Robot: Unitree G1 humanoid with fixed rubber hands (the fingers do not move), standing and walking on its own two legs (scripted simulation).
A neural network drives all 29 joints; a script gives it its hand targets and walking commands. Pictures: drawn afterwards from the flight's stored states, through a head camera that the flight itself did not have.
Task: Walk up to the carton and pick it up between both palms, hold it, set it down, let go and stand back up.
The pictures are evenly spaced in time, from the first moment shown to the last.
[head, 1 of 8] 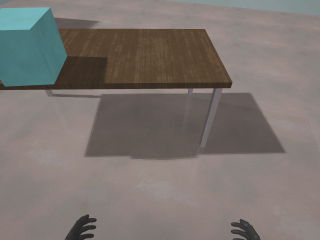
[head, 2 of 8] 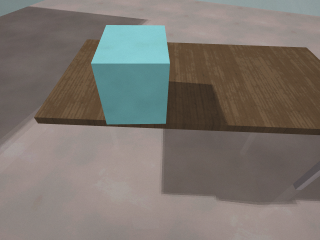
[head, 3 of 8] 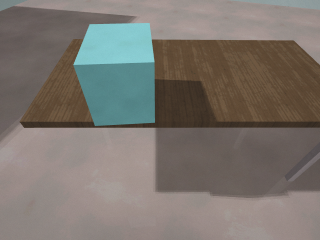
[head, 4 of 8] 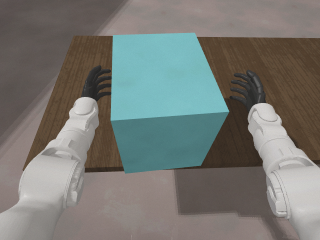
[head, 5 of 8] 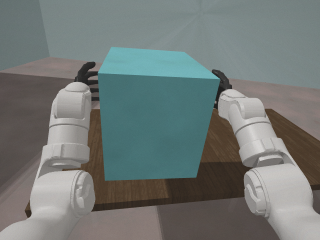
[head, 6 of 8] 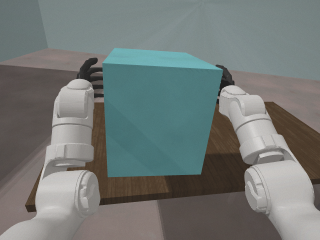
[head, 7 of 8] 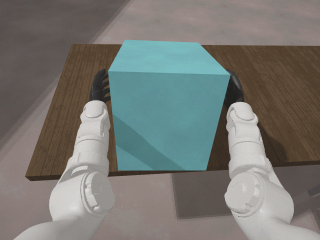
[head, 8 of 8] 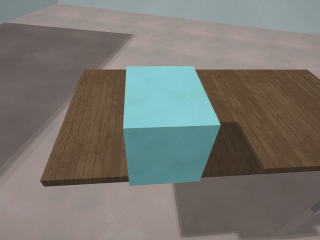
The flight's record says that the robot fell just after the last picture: no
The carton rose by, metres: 0.27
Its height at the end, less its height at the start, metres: +0.00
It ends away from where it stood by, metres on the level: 0.02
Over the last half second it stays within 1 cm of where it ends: yes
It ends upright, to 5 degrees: yes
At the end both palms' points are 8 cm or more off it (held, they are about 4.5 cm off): yes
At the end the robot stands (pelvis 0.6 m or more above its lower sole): yes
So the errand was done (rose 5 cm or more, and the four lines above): yes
